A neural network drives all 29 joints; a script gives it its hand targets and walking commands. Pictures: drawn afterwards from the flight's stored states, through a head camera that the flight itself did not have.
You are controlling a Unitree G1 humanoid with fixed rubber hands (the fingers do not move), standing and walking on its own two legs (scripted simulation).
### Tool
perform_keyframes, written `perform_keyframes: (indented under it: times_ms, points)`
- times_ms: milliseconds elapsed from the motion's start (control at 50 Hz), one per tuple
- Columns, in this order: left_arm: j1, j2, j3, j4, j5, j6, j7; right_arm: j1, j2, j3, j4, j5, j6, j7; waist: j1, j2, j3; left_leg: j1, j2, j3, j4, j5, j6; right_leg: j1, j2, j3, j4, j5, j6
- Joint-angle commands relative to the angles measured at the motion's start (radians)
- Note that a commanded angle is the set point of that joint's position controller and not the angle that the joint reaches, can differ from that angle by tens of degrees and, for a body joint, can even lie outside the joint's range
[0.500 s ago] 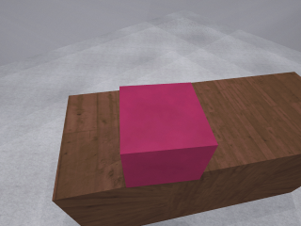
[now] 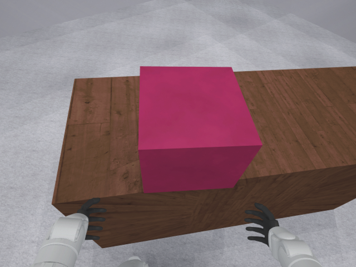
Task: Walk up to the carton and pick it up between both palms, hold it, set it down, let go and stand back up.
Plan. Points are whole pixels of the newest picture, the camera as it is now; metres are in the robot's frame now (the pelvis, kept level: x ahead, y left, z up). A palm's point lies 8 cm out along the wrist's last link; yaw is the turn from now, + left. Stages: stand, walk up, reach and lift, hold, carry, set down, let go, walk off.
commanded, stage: reach and lift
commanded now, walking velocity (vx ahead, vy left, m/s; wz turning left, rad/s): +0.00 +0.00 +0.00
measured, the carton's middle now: (188, 129) +0.47 -0.04 +0.00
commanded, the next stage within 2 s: none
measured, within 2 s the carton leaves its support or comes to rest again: neither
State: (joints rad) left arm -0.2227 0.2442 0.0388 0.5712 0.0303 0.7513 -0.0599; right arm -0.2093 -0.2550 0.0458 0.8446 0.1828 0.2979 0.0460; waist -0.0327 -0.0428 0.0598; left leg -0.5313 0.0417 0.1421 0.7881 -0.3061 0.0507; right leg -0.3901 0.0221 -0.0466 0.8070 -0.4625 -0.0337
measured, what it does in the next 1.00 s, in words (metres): stands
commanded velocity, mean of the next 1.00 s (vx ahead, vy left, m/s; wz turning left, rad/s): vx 0.00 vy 0.00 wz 0.00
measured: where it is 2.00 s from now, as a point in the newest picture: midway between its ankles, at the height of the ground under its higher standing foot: outside the picture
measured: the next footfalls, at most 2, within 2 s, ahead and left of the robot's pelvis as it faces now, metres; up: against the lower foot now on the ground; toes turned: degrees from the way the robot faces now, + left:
none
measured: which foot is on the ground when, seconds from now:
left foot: down 0.00-1.00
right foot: down 0.00-1.00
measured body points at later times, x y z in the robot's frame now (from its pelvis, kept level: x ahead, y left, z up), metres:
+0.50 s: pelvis -0.03 -0.02 +0.01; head +0.04 -0.01 +0.45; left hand +0.23 +0.20 -0.07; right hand +0.18 -0.24 -0.07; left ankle +0.06 +0.09 -0.70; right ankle -0.03 -0.10 -0.70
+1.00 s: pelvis -0.01 +0.00 +0.03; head -0.01 +0.01 +0.48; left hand +0.18 +0.21 -0.05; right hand +0.14 -0.23 -0.05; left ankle +0.06 +0.08 -0.70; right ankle -0.03 -0.10 -0.70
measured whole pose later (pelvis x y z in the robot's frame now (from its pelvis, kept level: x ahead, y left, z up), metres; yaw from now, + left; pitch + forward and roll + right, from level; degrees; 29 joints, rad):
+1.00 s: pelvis -0.01 +0.00 +0.03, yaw -2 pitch -2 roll +0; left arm 0.18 0.22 -0.06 0.47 -0.10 0.13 0.06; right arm 0.22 -0.14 -0.06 0.58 0.07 -0.09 0.09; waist -0.02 -0.01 0.04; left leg -0.28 0.02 0.15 0.43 -0.13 0.04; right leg -0.17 0.04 -0.02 0.47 -0.28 -0.04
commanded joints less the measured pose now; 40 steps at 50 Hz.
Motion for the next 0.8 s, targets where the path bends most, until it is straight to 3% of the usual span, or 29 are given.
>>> perform_keyframes:
  times_ms: [0, 20, 80, 120, 200, 240, 300, 320, 360, 400, 420, 440, 480, 500, 540, 600, 640, 680, 720, 780]
  points:
    - [0.389, 0.033, 0.080, -0.250, 0.186, 0.125, -0.085, 0.258, -0.174, 0.030, -0.090, 0.077, 0.050, -0.068, -0.019, 0.083, -0.171, 0.719, 0.016, -0.137, -0.134, 0.500, -0.123, -0.197, 0.004, -0.040, -0.309, 0.546, -0.002]
    - [0.378, 0.036, 0.085, -0.290, 0.195, 0.120, -0.078, 0.228, -0.177, 0.017, -0.127, 0.058, 0.036, -0.070, -0.013, 0.096, -0.103, 0.683, 0.004, -0.130, -0.157, 0.438, -0.124, -0.216, 0.015, -0.049, -0.322, 0.487, 0.000]
    - [0.276, 0.068, 0.068, -0.340, 0.171, 0.041, -0.059, 0.159, -0.114, 0.000, -0.245, -0.009, -0.010, -0.059, -0.003, 0.030, 0.058, 0.562, 0.002, -0.082, -0.173, 0.204, -0.102, -0.292, -0.006, -0.032, -0.392, 0.305, 0.005]
    - [0.173, 0.071, 0.043, -0.374, 0.131, -0.030, -0.037, 0.131, -0.058, -0.030, -0.320, -0.056, -0.042, -0.036, -0.012, 0.052, 0.072, 0.522, 0.016, -0.080, -0.184, 0.077, -0.087, -0.357, -0.028, -0.024, -0.400, 0.162, -0.002]
    - [0.017, 0.123, 0.012, -0.367, 0.023, -0.182, 0.008, 0.109, 0.002, -0.090, -0.443, -0.125, -0.123, 0.002, -0.015, 0.048, -0.122, 0.474, 0.051, -0.088, -0.109, -0.041, -0.059, -0.397, -0.085, 0.049, -0.350, 0.062, -0.009]
    - [-0.085, 0.168, 0.013, -0.363, -0.028, -0.213, 0.029, 0.051, -0.001, -0.105, -0.457, -0.122, -0.131, -0.001, -0.026, 0.049, -0.241, 0.464, 0.062, -0.097, -0.071, -0.049, -0.044, -0.402, -0.099, 0.060, -0.304, 0.071, -0.006]
    - [-0.023, 0.198, 0.014, -0.317, -0.077, -0.218, 0.045, 0.091, -0.018, -0.088, -0.486, -0.103, -0.113, -0.035, -0.016, -0.011, -0.335, 0.467, 0.058, -0.099, -0.057, -0.015, -0.034, -0.336, -0.126, 0.098, -0.294, 0.139, 0.009]
    - [0.038, 0.200, 0.013, -0.304, -0.088, -0.216, 0.044, 0.132, -0.027, -0.085, -0.479, -0.092, -0.111, -0.050, -0.026, -0.031, -0.368, 0.483, 0.051, -0.100, -0.059, 0.042, -0.034, -0.309, -0.120, 0.094, -0.294, 0.221, 0.019]
    - [0.102, 0.192, 0.027, -0.286, -0.108, -0.204, 0.038, 0.138, -0.075, -0.073, -0.491, -0.058, -0.113, -0.076, -0.007, -0.039, -0.428, 0.495, 0.032, -0.095, -0.081, 0.136, -0.040, -0.217, -0.092, 0.067, -0.272, 0.355, 0.034]
    - [0.242, 0.168, 0.032, -0.283, -0.103, -0.191, 0.028, 0.258, -0.087, -0.045, -0.461, -0.020, -0.102, -0.091, -0.002, -0.003, -0.399, 0.558, 0.021, -0.101, -0.125, 0.221, -0.053, -0.158, -0.070, 0.052, -0.288, 0.441, 0.043]
    - [0.284, 0.157, 0.048, -0.300, -0.077, -0.184, 0.024, 0.280, -0.102, -0.030, -0.453, 0.009, -0.103, -0.092, 0.017, 0.022, -0.386, 0.593, 0.014, -0.096, -0.150, 0.279, -0.062, -0.127, -0.059, 0.053, -0.317, 0.479, 0.045]
    - [0.341, 0.139, 0.044, -0.280, -0.077, -0.171, 0.019, 0.318, -0.120, -0.023, -0.429, 0.014, -0.100, -0.091, 0.005, 0.027, -0.352, 0.628, 0.008, -0.099, -0.182, 0.316, -0.069, -0.108, -0.041, 0.032, -0.332, 0.511, 0.043]
    - [0.421, 0.097, 0.045, -0.313, -0.049, -0.173, 0.017, 0.367, -0.121, -0.013, -0.419, 0.028, -0.123, -0.079, 0.015, 0.054, -0.292, 0.710, -0.001, -0.107, -0.225, 0.392, -0.088, -0.123, -0.018, 0.012, -0.377, 0.507, 0.033]
    - [0.458, 0.087, 0.042, -0.331, -0.036, -0.186, 0.016, 0.395, -0.116, -0.005, -0.426, 0.028, -0.139, -0.075, 0.028, 0.042, -0.225, 0.718, -0.005, -0.098, -0.243, 0.413, -0.091, -0.122, -0.011, 0.011, -0.413, 0.513, 0.033]
    - [0.457, 0.078, 0.060, -0.339, -0.011, -0.232, 0.022, 0.420, -0.087, -0.001, -0.404, 0.024, -0.175, -0.055, 0.034, 0.055, -0.143, 0.724, -0.016, -0.090, -0.286, 0.369, -0.086, -0.144, -0.011, 0.015, -0.468, 0.444, 0.033]
    - [0.344, 0.074, 0.042, -0.368, -0.002, -0.346, 0.050, 0.381, -0.024, -0.040, -0.424, -0.023, -0.237, -0.010, 0.037, 0.086, -0.046, 0.699, -0.014, -0.076, -0.320, 0.206, -0.078, -0.252, -0.039, 0.038, -0.539, 0.211, 0.014]
    - [0.255, 0.089, 0.025, -0.368, -0.016, -0.437, 0.069, 0.349, 0.037, -0.047, -0.449, -0.046, -0.282, 0.019, 0.038, 0.069, -0.006, 0.670, -0.014, -0.084, -0.299, 0.080, -0.059, -0.344, -0.088, 0.091, -0.569, 0.058, 0.002]
    - [0.208, 0.092, 0.003, -0.334, -0.021, -0.501, 0.090, 0.349, 0.048, -0.078, -0.448, -0.084, -0.317, 0.033, 0.011, 0.045, -0.011, 0.733, -0.016, -0.103, -0.257, 0.034, -0.060, -0.466, -0.140, 0.147, -0.616, -0.097, -0.017]
    - [0.187, 0.091, -0.019, -0.319, -0.064, -0.548, 0.097, 0.360, 0.056, -0.089, -0.461, -0.097, -0.349, 0.024, -0.014, 0.009, -0.035, 0.753, -0.018, -0.118, -0.224, 0.031, -0.055, -0.498, -0.174, 0.183, -0.627, -0.130, -0.025]
    - [0.244, 0.089, -0.049, -0.282, -0.124, -0.600, 0.108, 0.377, 0.022, -0.130, -0.472, -0.132, -0.381, 0.018, -0.013, -0.008, -0.075, 0.665, 0.000, -0.131, -0.277, 0.008, -0.038, -0.384, -0.136, 0.147, -0.579, -0.037, -0.016]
